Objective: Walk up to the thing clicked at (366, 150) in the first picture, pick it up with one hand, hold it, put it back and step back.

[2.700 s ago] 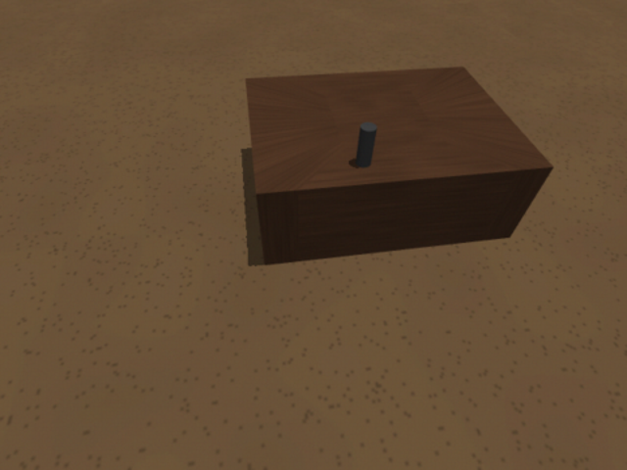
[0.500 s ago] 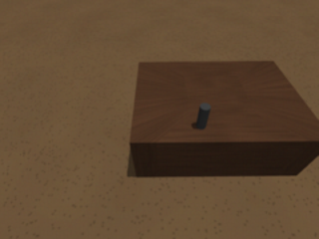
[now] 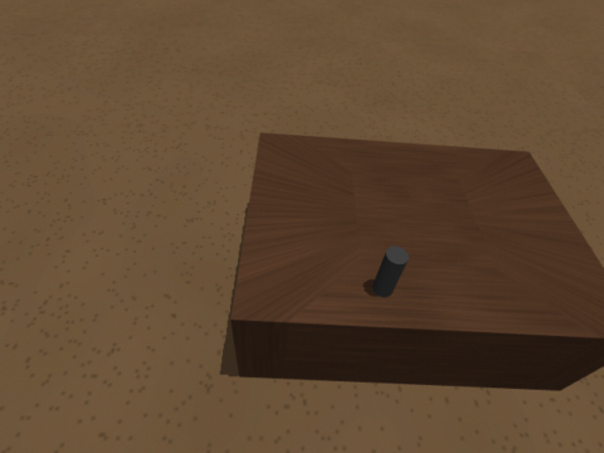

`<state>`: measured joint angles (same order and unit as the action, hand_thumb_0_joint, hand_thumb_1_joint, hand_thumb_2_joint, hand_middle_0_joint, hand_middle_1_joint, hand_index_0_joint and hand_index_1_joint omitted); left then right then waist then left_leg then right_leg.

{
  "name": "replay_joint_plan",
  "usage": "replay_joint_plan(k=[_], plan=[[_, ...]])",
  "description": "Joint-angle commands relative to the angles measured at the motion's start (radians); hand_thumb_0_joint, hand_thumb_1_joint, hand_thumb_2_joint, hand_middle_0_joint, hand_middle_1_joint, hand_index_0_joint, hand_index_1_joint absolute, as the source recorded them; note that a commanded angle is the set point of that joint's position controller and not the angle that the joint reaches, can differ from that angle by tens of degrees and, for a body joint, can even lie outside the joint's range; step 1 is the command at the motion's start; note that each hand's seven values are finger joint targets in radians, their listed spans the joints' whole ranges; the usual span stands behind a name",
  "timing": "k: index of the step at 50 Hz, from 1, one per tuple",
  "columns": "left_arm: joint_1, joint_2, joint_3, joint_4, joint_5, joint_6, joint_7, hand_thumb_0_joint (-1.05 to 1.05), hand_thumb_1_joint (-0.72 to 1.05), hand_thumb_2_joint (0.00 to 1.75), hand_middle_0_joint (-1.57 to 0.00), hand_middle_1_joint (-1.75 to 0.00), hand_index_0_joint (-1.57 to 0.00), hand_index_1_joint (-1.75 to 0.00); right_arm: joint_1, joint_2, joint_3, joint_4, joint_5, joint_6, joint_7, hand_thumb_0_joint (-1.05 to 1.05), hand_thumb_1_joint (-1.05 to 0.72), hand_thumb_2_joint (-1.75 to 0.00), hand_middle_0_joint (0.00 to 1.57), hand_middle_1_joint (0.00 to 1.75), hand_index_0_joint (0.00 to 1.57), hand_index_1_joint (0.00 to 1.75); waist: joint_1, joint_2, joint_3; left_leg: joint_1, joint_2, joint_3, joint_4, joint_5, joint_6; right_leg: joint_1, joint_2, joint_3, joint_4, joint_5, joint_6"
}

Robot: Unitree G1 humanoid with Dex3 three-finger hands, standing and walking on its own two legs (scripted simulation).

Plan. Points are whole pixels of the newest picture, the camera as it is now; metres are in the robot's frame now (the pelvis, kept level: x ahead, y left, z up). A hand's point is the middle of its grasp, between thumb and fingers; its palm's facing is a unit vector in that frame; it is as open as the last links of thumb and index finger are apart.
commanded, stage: walk up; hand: right
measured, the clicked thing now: (389, 272) +0.60 -0.23 -0.29
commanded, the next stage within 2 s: stand in 1.94 s
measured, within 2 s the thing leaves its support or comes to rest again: neither
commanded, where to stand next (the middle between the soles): +0.19 -0.02 m, yaw +0 degrees
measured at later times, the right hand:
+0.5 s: hand out of the picture +0.13 -0.32 -0.16, palm faces -0.05 +0.94 -0.34, open 7.3 cm
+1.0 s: hand (474, 398) +0.25 -0.28 -0.13, palm faces -0.06 +0.94 -0.35, open 7.3 cm
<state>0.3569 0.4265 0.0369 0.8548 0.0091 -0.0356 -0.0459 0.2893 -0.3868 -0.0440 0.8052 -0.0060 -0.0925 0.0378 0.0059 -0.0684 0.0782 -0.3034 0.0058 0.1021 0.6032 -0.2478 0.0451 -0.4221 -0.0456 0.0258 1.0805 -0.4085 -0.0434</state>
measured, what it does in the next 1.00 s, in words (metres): walks ahead: right foot, then left foot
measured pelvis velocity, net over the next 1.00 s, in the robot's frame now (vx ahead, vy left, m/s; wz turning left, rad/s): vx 0.13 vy -0.03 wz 0.02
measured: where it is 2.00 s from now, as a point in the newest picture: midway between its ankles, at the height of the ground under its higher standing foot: outside the picture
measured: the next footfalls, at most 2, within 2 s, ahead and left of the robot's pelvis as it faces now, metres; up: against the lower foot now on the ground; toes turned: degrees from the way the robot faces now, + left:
right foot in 0.26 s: +0.21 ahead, -0.17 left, +0.00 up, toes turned -2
left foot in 0.54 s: +0.18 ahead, +0.09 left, +0.00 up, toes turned +1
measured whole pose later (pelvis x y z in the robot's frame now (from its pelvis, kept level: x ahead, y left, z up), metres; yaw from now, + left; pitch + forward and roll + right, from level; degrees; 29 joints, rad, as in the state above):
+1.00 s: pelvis +0.13 -0.03 +0.02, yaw +1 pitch -2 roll +0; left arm 0.10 0.37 0.00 1.14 -0.01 -0.02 -0.01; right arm 0.06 -0.35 0.00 1.10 0.00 -0.01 0.01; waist 0.03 -0.01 0.05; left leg -0.18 0.01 0.01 0.45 -0.23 0.00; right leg -0.21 -0.06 -0.06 0.42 -0.17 0.03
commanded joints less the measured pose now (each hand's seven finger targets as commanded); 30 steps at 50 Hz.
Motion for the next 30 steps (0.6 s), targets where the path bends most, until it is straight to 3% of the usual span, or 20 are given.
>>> replay_joint_plan(k=[1,4,6,8,9,11,12,13,14,15,16,17,19,21,24,26,27,28,29,30], plan=[[0.054,0.186,0.067,-0.056,-0.002,-0.025,0.001,0.00,0.90,0.90,-0.20,-0.30,-0.20,-0.30,0.062,-0.282,-0.085,-0.054,0.000,-0.024,-0.020,0.00,-0.90,-0.90,0.20,0.30,0.20,0.30,-0.014,0.237,-0.012,0.107,0.276,-0.274,-0.319,0.111,0.182,-0.134,-0.065,0.008,-0.106,0.062,0.027],[-0.032,0.176,0.071,-0.079,0.005,-0.023,-0.016,0.00,0.90,0.90,-0.20,-0.30,-0.20,-0.30,0.087,-0.292,-0.089,-0.057,-0.005,-0.022,-0.016,0.00,-0.90,-0.90,0.20,0.30,0.20,0.30,-0.041,0.235,-0.002,0.122,0.256,-0.241,-0.343,0.033,0.186,-0.134,-0.066,-0.022,-0.229,0.107,0.034],[-0.051,0.161,0.068,-0.071,0.006,-0.023,-0.012,0.00,0.90,0.90,-0.20,-0.30,-0.20,-0.30,0.054,-0.296,-0.086,-0.064,-0.004,-0.014,-0.015,0.00,-0.90,-0.90,0.20,0.30,0.20,0.30,-0.027,0.234,0.013,0.044,0.258,-0.216,-0.329,0.017,0.180,-0.058,-0.061,-0.043,-0.312,0.152,0.030],[-0.040,0.147,0.065,-0.051,0.004,-0.030,-0.003,0.00,0.90,0.90,-0.20,-0.30,-0.20,-0.30,0.009,-0.278,-0.074,-0.069,-0.003,0.000,-0.017,0.00,-0.90,-0.90,0.20,0.30,0.20,0.30,-0.004,0.226,-0.005,-0.001,0.243,-0.165,-0.254,0.125,0.167,0.038,-0.027,-0.072,-0.386,0.198,0.031],[-0.043,0.140,0.064,-0.044,0.005,-0.034,0.002,0.00,0.90,0.90,-0.20,-0.30,-0.20,-0.30,0.010,-0.267,-0.068,-0.064,-0.003,0.008,-0.019,0.00,-0.90,-0.90,0.20,0.30,0.20,0.30,-0.003,0.206,-0.026,0.004,0.224,-0.142,-0.194,0.198,0.153,0.081,-0.002,-0.091,-0.431,0.222,0.031],[0.014,0.143,0.067,-0.009,0.007,-0.048,0.019,0.00,0.90,0.90,-0.20,-0.30,-0.20,-0.30,-0.007,-0.228,-0.052,-0.066,0.007,0.024,-0.022,0.00,-0.90,-0.90,0.20,0.30,0.20,0.30,0.037,0.134,-0.087,-0.050,0.180,-0.094,-0.019,0.178,0.097,0.273,0.037,-0.096,-0.558,0.311,0.018],[0.032,0.183,0.077,-0.004,0.010,-0.056,0.030,0.00,0.90,0.90,-0.20,-0.30,-0.20,-0.30,0.029,-0.172,-0.031,-0.062,0.011,0.029,-0.024,0.00,-0.90,-0.90,0.20,0.30,0.20,0.30,0.050,0.015,-0.124,-0.094,0.125,-0.052,0.120,0.056,0.058,0.360,-0.010,-0.024,-0.630,0.295,0.001],[0.044,0.271,0.098,-0.016,0.017,-0.064,0.040,0.00,0.90,0.90,-0.20,-0.30,-0.20,-0.30,0.076,-0.109,-0.006,-0.068,0.013,0.034,-0.025,0.00,-0.90,-0.90,0.20,0.30,0.20,0.30,0.042,-0.204,-0.146,-0.215,0.024,0.003,0.320,-0.214,0.001,0.399,-0.238,0.310,-0.730,0.257,-0.056],[-0.013,0.305,0.094,-0.041,0.007,-0.059,0.041,0.00,0.90,0.90,-0.20,-0.30,-0.20,-0.30,0.100,-0.165,-0.022,-0.040,0.006,0.056,-0.035,0.00,-0.90,-0.90,0.20,0.30,0.20,0.30,0.025,-0.126,-0.125,-0.228,0.019,-0.089,0.380,-0.341,-0.011,0.304,-0.367,0.503,-0.798,0.070,-0.178],[-0.045,0.306,0.094,-0.044,0.001,-0.048,0.042,0.00,0.90,0.90,-0.20,-0.30,-0.20,-0.30,0.085,-0.234,-0.045,-0.014,0.005,0.063,-0.043,0.00,-0.90,-0.90,0.20,0.30,0.20,0.30,0.031,-0.073,-0.090,-0.225,0.038,-0.123,0.439,-0.369,-0.013,0.256,-0.364,0.497,-0.789,-0.012,-0.235],[-0.041,0.281,0.087,-0.042,0.000,-0.044,0.046,0.00,0.90,0.90,-0.20,-0.30,-0.20,-0.30,0.069,-0.238,-0.046,0.000,0.006,0.066,-0.044,0.00,-0.90,-0.90,0.20,0.30,0.20,0.30,0.036,-0.058,-0.077,-0.248,0.050,-0.155,0.447,-0.343,-0.010,0.255,-0.323,0.440,-0.775,0.013,-0.217],[-0.079,0.268,0.079,-0.043,0.002,-0.041,0.051,0.00,0.90,0.90,-0.20,-0.30,-0.20,-0.30,0.068,-0.236,-0.045,0.015,0.008,0.066,-0.044,0.00,-0.90,-0.90,0.20,0.30,0.20,0.30,0.021,-0.069,-0.073,-0.249,0.071,-0.159,0.414,-0.301,-0.014,0.232,-0.295,0.366,-0.766,0.027,-0.198],[-0.137,0.249,0.071,-0.042,0.011,-0.037,0.050,0.00,0.90,0.90,-0.20,-0.30,-0.20,-0.30,0.111,-0.220,-0.039,0.066,0.005,0.068,-0.039,0.00,-0.90,-0.90,0.20,0.30,0.20,0.30,-0.003,-0.116,-0.087,-0.158,0.071,-0.128,0.321,-0.230,-0.022,0.156,-0.235,0.233,-0.737,0.061,-0.157],[-0.143,0.237,0.067,-0.032,0.016,-0.033,0.051,0.00,0.90,0.90,-0.20,-0.30,-0.20,-0.30,0.101,-0.201,-0.037,0.090,-0.003,0.075,-0.033,0.00,-0.90,-0.90,0.20,0.30,0.20,0.30,0.006,-0.118,-0.092,-0.097,0.052,-0.103,0.237,-0.208,-0.029,0.114,-0.206,0.179,-0.714,0.100,-0.141],[-0.192,0.238,0.062,-0.022,0.007,-0.021,0.051,0.00,0.90,0.90,-0.20,-0.30,-0.20,-0.30,0.072,-0.197,-0.036,0.117,-0.003,0.074,-0.035,0.00,-0.90,-0.90,0.20,0.30,0.20,0.30,-0.001,-0.134,-0.111,-0.013,0.026,-0.072,0.114,-0.150,-0.030,0.077,-0.212,0.164,-0.672,0.151,-0.139],[-0.235,0.212,0.050,-0.017,-0.006,-0.009,0.050,0.00,0.90,0.90,-0.20,-0.30,-0.20,-0.30,0.065,-0.197,-0.038,0.139,-0.008,0.064,-0.040,0.00,-0.90,-0.90,0.20,0.30,0.20,0.30,-0.027,-0.071,-0.111,0.087,0.014,-0.057,-0.010,-0.037,-0.022,-0.001,-0.195,0.121,-0.614,0.107,-0.107],[-0.230,0.186,0.037,-0.011,-0.009,-0.003,0.049,0.00,0.90,0.90,-0.20,-0.30,-0.20,-0.30,0.044,-0.216,-0.043,0.141,-0.016,0.060,-0.043,0.00,-0.90,-0.90,0.20,0.30,0.20,0.30,-0.025,-0.028,-0.104,0.112,0.033,-0.100,-0.056,-0.026,-0.010,-0.045,-0.181,0.119,-0.593,0.071,-0.076],[-0.229,0.154,0.027,-0.006,-0.013,0.000,0.048,0.00,0.90,0.90,-0.20,-0.30,-0.20,-0.30,0.006,-0.253,-0.048,0.129,-0.023,0.055,-0.044,0.00,-0.90,-0.90,0.20,0.30,0.20,0.30,-0.012,0.071,-0.093,0.068,0.132,-0.260,-0.149,-0.098,0.015,-0.059,-0.129,0.080,-0.555,0.004,-0.032],[-0.223,0.148,0.024,0.020,-0.021,0.005,0.048,0.00,0.90,0.90,-0.20,-0.30,-0.20,-0.30,-0.090,-0.279,-0.045,0.111,-0.009,0.054,-0.038,0.00,-0.90,-0.90,0.20,0.30,0.20,0.30,0.023,0.157,-0.061,-0.081,0.203,-0.380,-0.219,-0.258,0.067,0.032,-0.035,0.009,-0.501,-0.106,0.003],[-0.226,0.166,0.031,0.049,-0.015,0.006,0.049,0.00,0.90,0.90,-0.20,-0.30,-0.20,-0.30,-0.121,-0.261,-0.034,0.121,-0.004,0.058,-0.033,0.00,-0.90,-0.90,0.20,0.30,0.20,0.30,0.031,0.134,-0.042,-0.153,0.210,-0.361,-0.235,-0.310,0.079,0.132,-0.008,-0.013,-0.490,-0.074,0.004]])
